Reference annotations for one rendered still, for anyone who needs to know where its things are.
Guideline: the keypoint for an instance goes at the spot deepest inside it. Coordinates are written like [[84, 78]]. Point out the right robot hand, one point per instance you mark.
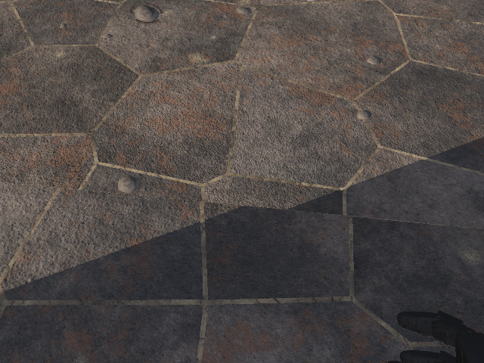
[[469, 345]]

